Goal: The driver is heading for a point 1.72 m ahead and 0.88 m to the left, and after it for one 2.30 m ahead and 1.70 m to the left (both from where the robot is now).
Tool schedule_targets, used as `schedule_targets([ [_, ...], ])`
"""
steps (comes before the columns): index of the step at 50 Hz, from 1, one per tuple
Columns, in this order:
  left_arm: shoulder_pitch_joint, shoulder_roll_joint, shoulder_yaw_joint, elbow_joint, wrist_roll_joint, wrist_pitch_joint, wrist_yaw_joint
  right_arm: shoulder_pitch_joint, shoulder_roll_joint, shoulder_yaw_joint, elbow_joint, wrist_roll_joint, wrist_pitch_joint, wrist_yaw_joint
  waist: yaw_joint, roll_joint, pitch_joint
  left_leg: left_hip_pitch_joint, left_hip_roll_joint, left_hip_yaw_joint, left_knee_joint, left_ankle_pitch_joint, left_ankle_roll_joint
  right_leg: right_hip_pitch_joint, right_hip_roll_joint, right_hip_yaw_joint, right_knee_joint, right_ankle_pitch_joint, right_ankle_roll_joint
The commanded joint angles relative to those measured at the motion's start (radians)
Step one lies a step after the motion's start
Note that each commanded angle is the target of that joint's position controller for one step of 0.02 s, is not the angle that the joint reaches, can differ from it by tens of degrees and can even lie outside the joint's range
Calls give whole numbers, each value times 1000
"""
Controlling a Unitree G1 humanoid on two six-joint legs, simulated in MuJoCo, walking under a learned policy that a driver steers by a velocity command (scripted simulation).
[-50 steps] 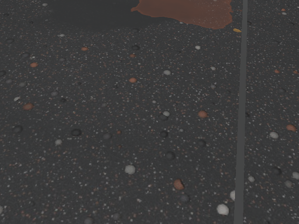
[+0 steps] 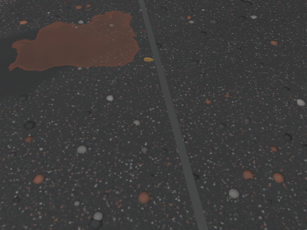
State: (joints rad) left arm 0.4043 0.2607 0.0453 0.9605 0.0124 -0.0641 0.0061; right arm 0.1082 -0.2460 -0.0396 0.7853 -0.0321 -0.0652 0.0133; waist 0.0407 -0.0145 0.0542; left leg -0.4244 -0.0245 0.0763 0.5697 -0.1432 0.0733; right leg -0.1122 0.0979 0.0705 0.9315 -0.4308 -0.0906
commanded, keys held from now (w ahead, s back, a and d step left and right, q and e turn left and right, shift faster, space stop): w+q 1.00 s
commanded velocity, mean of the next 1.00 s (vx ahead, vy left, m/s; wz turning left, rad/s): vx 0.50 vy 0.00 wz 0.46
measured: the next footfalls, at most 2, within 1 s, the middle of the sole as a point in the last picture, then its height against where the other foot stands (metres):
right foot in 0.44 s outside the picture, level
left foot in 0.98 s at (113, 202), level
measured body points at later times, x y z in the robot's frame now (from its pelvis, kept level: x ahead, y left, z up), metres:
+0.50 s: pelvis +0.26 -0.01 +0.00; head +0.30 -0.02 +0.45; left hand +0.42 +0.26 -0.08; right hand +0.30 -0.29 -0.13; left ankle +0.10 +0.07 -0.69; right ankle +0.37 -0.09 -0.72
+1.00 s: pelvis +0.49 +0.09 -0.01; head +0.52 +0.12 +0.44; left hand +0.32 +0.30 -0.15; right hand +0.80 +0.01 -0.09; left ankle +0.54 +0.19 -0.73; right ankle +0.38 -0.09 -0.70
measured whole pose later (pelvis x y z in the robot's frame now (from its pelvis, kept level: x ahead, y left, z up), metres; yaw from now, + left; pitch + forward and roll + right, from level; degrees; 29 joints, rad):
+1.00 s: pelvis +0.49 +0.09 -0.01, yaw +32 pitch +1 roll -1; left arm 0.41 0.25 0.05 0.91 0.02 -0.05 0.01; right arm 0.03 -0.25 -0.05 0.71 -0.05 -0.01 0.06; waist 0.06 0.00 0.06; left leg -0.47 -0.04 0.11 0.60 -0.15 0.14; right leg 0.01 -0.11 -0.29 0.63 -0.46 0.03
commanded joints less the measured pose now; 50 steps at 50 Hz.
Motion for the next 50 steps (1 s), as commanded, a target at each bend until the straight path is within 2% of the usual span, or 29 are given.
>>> schedule_targets([
  [1, -31, 109, 17, -92, 20, -22, -11, 171, -121, -40, 23, 24, 6, 7, -66, 43, -75, 407, 337, -551, -332, -149, 204, -483, -104, 13, 337, 86, -2],
  [2, -60, 91, 15, -102, 23, -19, -17, 152, -99, -31, 29, 21, 2, 6, -45, 49, -33, 334, 283, -466, -356, -83, 178, -464, -137, -1, 275, 114, 4],
  [3, -65, 79, 11, -107, 35, -7, -22, 151, -75, -21, 46, 24, -2, 4, -23, 59, -13, 271, 225, -396, -379, -10, 142, -421, -158, -10, 225, 139, 17],
  [4, -36, 63, 6, -104, 37, 3, -28, 165, -93, -24, 57, 25, -8, 3, -7, 102, -34, 255, 222, -371, -385, 63, 156, -390, -160, -22, 198, 145, 34],
  [5, -43, 61, 3, -107, 39, 8, -29, 191, -101, -28, 71, 28, -14, 3, -6, 93, -34, 246, 212, -356, -391, 130, 170, -391, -165, -34, 178, 148, 51],
  [7, -99, 55, -2, -129, 36, 15, -31, 220, -126, -37, 86, 32, -18, 0, -8, 75, -24, 227, 192, -320, -415, 126, 184, -421, -177, -53, 100, 180, 86],
  [10, -253, 54, -8, -187, 30, 17, -31, 270, -138, -43, 100, 34, -12, -3, -44, 70, 14, 234, 168, -309, -441, 111, 180, -484, -185, -71, -78, 283, 127],
  [16, -438, 50, -19, -257, 13, 9, -29, 356, -150, -55, 108, 25, -3, -7, -112, 83, -8, 328, 159, -331, -351, 226, 147, -457, -140, -71, -297, 396, 141],
  [18, -450, 63, -18, -274, 9, 1, -26, 350, -161, -61, 99, 19, 1, -13, -107, 96, -17, 352, 172, -362, -301, 278, 132, -416, -129, -56, -343, 363, 129],
  [19, -426, 75, -14, -273, 8, -4, -23, 331, -170, -65, 89, 16, 3, -16, -89, 100, -24, 347, 177, -380, -275, 287, 117, -364, -123, -48, -375, 331, 120],
  [21, -298, 104, -1, -241, 8, -18, -14, 281, -189, -73, 69, 17, 3, -18, -23, 93, -63, 301, 162, -398, -166, 324, 86, -168, -94, -57, -455, 274, 93],
  [22, -179, 140, 14, -209, 20, -33, -2, 275, -172, -69, 63, 23, -2, -12, 29, 31, -131, 247, 96, -357, 4, 308, 62, 11, -127, -27, -513, 270, 65],
  [23, -15, 222, 33, -202, 46, -41, 15, 268, -104, -50, 24, 34, -10, -7, 90, -101, -284, 130, 21, -264, 288, 99, 35, 229, -363, 201, -554, 77, 10],
  [24, -26, 304, 55, -202, 48, -22, 16, 371, -43, -39, -9, 58, -5, -8, 22, -331, -334, -164, -112, -154, 500, -425, 14, 375, -554, 611, -683, -51, -83],
  [25, -86, 214, 42, -214, 37, -8, 12, 375, -122, -49, 30, 27, 16, -17, -8, -170, -230, -239, -17, -168, 617, -384, 24, 271, -537, 616, -684, -147, -94],
  [26, -148, 124, 20, -231, 28, -7, 8, 316, -128, -53, 34, 17, 21, -7, -15, -52, -123, -235, 20, -173, 622, -284, 22, 157, -482, 465, -692, -91, -75],
  [27, -178, 91, 11, -228, 26, -11, 4, 279, -105, -49, 27, 16, 23, 2, -27, -32, -71, -209, 50, -165, 593, -220, 9, 76, -434, 323, -715, 68, -58],
  [28, -176, 79, 7, -220, 24, -17, 6, 258, -99, -50, 22, 5, 32, 11, -34, -66, -54, -191, 71, -154, 570, -195, -3, 40, -397, 223, -728, 176, -41],
  [29, -167, 73, 5, -208, 19, -24, 8, 258, -93, -49, 21, -3, 44, 20, -43, -88, -44, -176, 80, -146, 566, -171, -13, 16, -361, 143, -742, 255, -23],
  [30, -149, 84, 9, -198, 15, -33, 6, 254, -88, -48, 13, -3, 53, 27, -48, -113, -56, -171, 80, -136, 571, -153, -22, 13, -365, 109, -740, 343, -33],
  [32, -120, 89, 14, -181, 4, -47, 1, 198, -84, -46, -10, -2, 65, 36, -49, -91, -53, -219, 89, -130, 570, -109, -34, 32, -367, 38, -752, 458, -45],
  [37, -67, 93, 21, -146, 7, -45, 0, 35, -67, -32, -70, -1, 68, 55, -28, -68, -11, -304, 103, -95, 416, 38, -56, 65, -349, -114, -781, 532, -54],
  [40, -52, 107, 26, -133, 7, -43, 0, -63, -49, -16, -104, -1, 63, 68, -9, -71, 16, -244, 99, -45, 236, 121, -41, 62, -342, -191, -783, 540, -41],
  [43, -10, 130, 33, -109, 7, -34, 6, -132, -54, -10, -136, -6, 61, 73, 7, -68, 36, -204, 85, 9, 123, 77, -3, 124, -367, -236, -757, 611, -28],
  [45, 7, 146, 37, -96, 9, -21, 11, -137, -64, -13, -145, -11, 62, 69, 1, -73, 27, -155, 49, 46, 74, -3, 31, 178, -376, -275, -683, 798, -15],
  [47, 13, 181, 44, -86, 9, -4, 16, -58, -85, -25, -128, -16, 60, 56, -40, -93, -36, -27, -24, 83, 46, -112, 77, 214, -378, -310, -496, 1109, -5],
  [48, 10, 193, 46, -87, 8, 6, 17, 54, -104, -38, -97, -17, 52, 47, -88, -83, -104, 102, -66, 83, 6, -130, 105, 194, -373, -322, -322, 1144, 0],
  [49, -4, 190, 43, -102, 8, 12, 15, 229, -142, -59, -40, -26, 44, 32, -168, -29, -203, 349, -61, 26, -64, -102, 143, 56, -352, -339, -69, 980, 30],
  [50, 26, 93, 19, -165, -4, 7, 2, 296, -261, -92, -35, -31, 45, 16, -156, 165, -320, 677, 224, -390, -98, -251, 242, -325, -260, -338, 276, 362, 82],
])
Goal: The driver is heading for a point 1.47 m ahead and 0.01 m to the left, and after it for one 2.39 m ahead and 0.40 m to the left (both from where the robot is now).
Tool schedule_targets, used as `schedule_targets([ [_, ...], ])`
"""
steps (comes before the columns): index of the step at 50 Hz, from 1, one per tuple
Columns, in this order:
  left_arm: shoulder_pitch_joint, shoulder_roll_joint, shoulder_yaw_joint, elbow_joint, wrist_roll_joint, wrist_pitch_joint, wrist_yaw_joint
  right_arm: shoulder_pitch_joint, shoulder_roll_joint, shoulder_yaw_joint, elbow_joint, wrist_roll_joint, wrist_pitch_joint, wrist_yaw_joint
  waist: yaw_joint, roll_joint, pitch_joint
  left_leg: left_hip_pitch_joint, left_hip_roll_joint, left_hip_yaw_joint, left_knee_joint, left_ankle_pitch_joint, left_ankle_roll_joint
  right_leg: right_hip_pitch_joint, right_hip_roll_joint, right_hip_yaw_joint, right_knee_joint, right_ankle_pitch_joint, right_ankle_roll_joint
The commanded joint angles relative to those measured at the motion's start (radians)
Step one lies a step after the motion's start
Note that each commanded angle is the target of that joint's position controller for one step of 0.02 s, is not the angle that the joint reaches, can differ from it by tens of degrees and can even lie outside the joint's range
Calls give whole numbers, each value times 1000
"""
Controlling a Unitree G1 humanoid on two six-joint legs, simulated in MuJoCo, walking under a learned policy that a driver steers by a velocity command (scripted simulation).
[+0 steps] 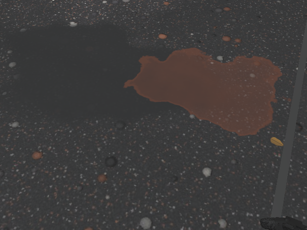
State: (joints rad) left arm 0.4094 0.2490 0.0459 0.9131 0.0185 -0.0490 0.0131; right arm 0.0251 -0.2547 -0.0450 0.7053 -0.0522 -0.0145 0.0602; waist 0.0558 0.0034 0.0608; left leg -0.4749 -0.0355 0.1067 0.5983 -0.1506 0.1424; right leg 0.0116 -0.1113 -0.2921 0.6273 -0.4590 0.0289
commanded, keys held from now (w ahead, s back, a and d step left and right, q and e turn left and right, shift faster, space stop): w+q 0.14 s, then w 0.82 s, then w+e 0.04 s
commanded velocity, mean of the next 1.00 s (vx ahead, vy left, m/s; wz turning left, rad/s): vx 0.50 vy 0.00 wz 0.22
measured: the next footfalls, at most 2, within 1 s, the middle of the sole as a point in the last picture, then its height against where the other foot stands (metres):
right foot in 0.54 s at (180, 220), level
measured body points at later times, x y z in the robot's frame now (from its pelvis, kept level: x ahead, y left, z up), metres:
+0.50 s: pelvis +0.28 +0.01 +0.01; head +0.31 +0.01 +0.46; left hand +0.44 +0.27 -0.08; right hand +0.28 -0.27 -0.12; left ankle +0.10 +0.06 -0.72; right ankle +0.44 -0.07 -0.70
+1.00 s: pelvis +0.54 +0.05 +0.02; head +0.57 +0.05 +0.47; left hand +0.45 +0.28 -0.12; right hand +0.78 -0.13 -0.08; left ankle +0.67 +0.19 -0.69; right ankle +0.44 -0.06 -0.72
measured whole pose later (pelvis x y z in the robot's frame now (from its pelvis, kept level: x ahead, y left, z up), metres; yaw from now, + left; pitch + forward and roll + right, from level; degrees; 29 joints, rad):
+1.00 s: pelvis +0.54 +0.05 +0.02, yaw +11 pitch +1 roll -2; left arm 0.44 0.22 0.03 0.97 0.01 -0.08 -0.01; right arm 0.05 -0.23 0.00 0.79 -0.03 -0.04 0.03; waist 0.07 0.04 0.04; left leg -0.56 0.06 0.04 0.59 -0.05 0.04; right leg 0.08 0.08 -0.05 0.20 -0.29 -0.05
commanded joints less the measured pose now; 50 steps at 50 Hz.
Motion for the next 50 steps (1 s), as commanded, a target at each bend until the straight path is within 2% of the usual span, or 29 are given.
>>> schedule_targets([
  [1, -44, 122, 25, -176, 1, -18, -15, 370, -314, -99, 14, 25, 3, -38, -161, 188, -388, 811, 402, -887, -289, -128, 269, -696, 121, 200, 799, -108, 0],
  [2, -163, 148, 30, -201, 6, -22, -18, 368, -289, -95, 35, 37, 10, -46, -181, 57, -264, 751, 361, -729, -303, -29, 241, -794, 61, 312, 804, -7, -11],
  [3, -161, 124, 18, -200, -4, -33, -20, 321, -234, -81, 47, 44, 7, -53, -136, 30, -144, 606, 331, -591, -305, 81, 211, -777, 18, 308, 722, 87, -19],
  [4, -136, 119, 18, -180, 0, -34, -17, 275, -187, -68, 46, 44, 1, -57, -86, -7, -83, 484, 268, -495, -318, 185, 163, -707, -12, 310, 622, 119, -21],
  [5, -123, 119, 20, -168, 20, -17, -17, 221, -150, -55, 41, 53, -4, -57, -44, -24, -55, 393, 195, -416, -337, 227, 114, -635, -26, 315, 571, 136, -17],
  [6, -68, 110, 17, -165, 28, 2, -21, 212, -150, -52, 31, 53, -14, -57, -20, 43, -85, 349, 198, -397, -346, 300, 135, -576, -25, 314, 548, 136, -4],
  [7, -72, 112, 18, -164, 34, 16, -22, 227, -139, -49, 36, 56, -26, -52, -16, 36, -85, 331, 181, -386, -346, 367, 141, -566, -25, 309, 537, 131, 7],
  [9, -93, 94, 15, -165, 30, 29, -30, 253, -151, -51, 48, 51, -39, -50, -18, 17, -82, 306, 158, -351, -383, 299, 139, -576, -20, 292, 464, 188, 20],
  [12, -222, 85, 12, -202, 28, 30, -36, 336, -149, -47, 79, 50, -47, -50, -64, 30, -32, 344, 152, -345, -421, 294, 109, -665, -22, 283, 324, 318, 22],
  [16, -339, 79, 6, -231, 21, 24, -43, 409, -145, -41, 111, 52, -54, -55, -112, 48, -19, 452, 159, -334, -418, 331, 71, -709, -1, 279, 158, 442, 4],
  [21, -465, 79, -2, -278, 13, 10, -51, 472, -152, -34, 146, 37, -56, -69, -148, 54, 19, 555, 196, -337, -385, 419, 66, -696, 47, 255, 5, 441, -39],
  [23, -442, 89, 1, -278, 11, 3, -51, 457, -164, -34, 154, 33, -56, -76, -120, 63, 26, 566, 216, -333, -357, 512, 49, -621, 71, 252, -48, 386, -70],
  [24, -386, 97, 6, -262, 9, 0, -46, 432, -172, -34, 154, 32, -58, -79, -89, 69, 10, 555, 212, -317, -313, 632, 32, -526, 97, 245, -76, 348, -89],
  [25, -302, 114, 15, -234, 7, -3, -36, 420, -183, -36, 157, 29, -60, -79, -53, 75, -34, 550, 201, -303, -223, 785, 17, -408, 135, 230, -89, 302, -107],
  [26, -158, 131, 25, -188, 8, -11, -23, 406, -187, -35, 161, 29, -59, -75, 15, 48, -112, 527, 164, -267, -51, 838, 0, -233, 158, 217, -148, 319, -131],
  [27, 3, 176, 39, -154, 25, -20, -8, 404, -163, -26, 148, 35, -64, -72, 83, 3, -219, 375, 124, -242, 188, 629, -15, 18, 34, 342, -162, 278, -173],
  [28, 97, 298, 71, -148, 47, -20, -3, 510, -72, -8, 124, 74, -67, -65, 56, -220, -361, 56, -52, -154, 590, 84, -69, 292, -257, 813, -215, 167, -305],
  [29, 44, 246, 61, -135, 14, -8, -18, 502, -125, -18, 137, 43, -66, -68, 25, -188, -334, -75, -91, -221, 703, -344, -56, 237, -302, 1037, -341, 192, -330],
  [30, -59, 182, 46, -148, -5, -5, -23, 430, -136, -22, 130, 30, -60, -66, -17, -88, -164, -116, -21, -237, 720, -268, -52, 81, -267, 880, -348, 128, -313],
  [31, -122, 123, 31, -153, -4, -8, -28, 373, -123, -15, 121, 27, -61, -58, -29, -23, -84, -106, 20, -224, 663, -206, -53, -39, -219, 753, -381, 169, -289],
  [32, -145, 100, 22, -146, 0, -13, -26, 350, -107, -12, 116, 26, -55, -52, -49, -36, -44, -86, 52, -206, 608, -181, -55, -108, -168, 656, -411, 223, -259],
  [33, -150, 77, 13, -129, -2, -19, -24, 349, -98, -10, 117, 14, -43, -45, -71, -52, -22, -47, 75, -192, 564, -157, -62, -169, -113, 575, -440, 283, -220],
  [34, -139, 91, 14, -119, -4, -27, -24, 383, -86, -6, 128, 12, -32, -38, -84, -95, -41, -15, 75, -176, 551, -148, -73, -186, -115, 543, -449, 356, -232],
  [36, -98, 103, 19, -89, -12, -44, -29, 359, -77, -2, 126, 9, -24, -33, -86, -80, -33, -43, 93, -154, 516, -121, -92, -188, -103, 492, -474, 449, -249],
  [39, -53, 112, 21, -57, -14, -47, -30, 223, -70, 5, 87, 11, -21, -27, -66, -60, 4, -152, 132, -116, 394, -17, -121, -151, -78, 429, -522, 478, -251],
  [42, -14, 107, 19, -29, -17, -46, -32, 101, -46, 18, 51, 17, -26, -23, -37, -63, 13, -149, 130, -78, 206, 90, -137, -125, -40, 364, -519, 552, -227],
  [44, 18, 116, 20, -11, -16, -46, -29, 34, -35, 26, 34, 21, -28, -21, -17, -66, 13, -118, 115, -58, 103, 141, -136, -102, -41, 344, -509, 594, -217],
  [47, 58, 123, 19, 15, -10, -42, -23, -33, -45, 26, 16, 24, -32, -25, 1, -69, 17, -98, 95, -47, 15, 143, -118, -26, -74, 348, -477, 658, -213],
  [50, 58, 135, 21, 32, -3, -35, -12, -34, -65, 18, 8, 21, -41, -32, -20, -71, 18, -48, 72, -58, -43, 48, -85, 42, -111, 380, -396, 790, -203],
])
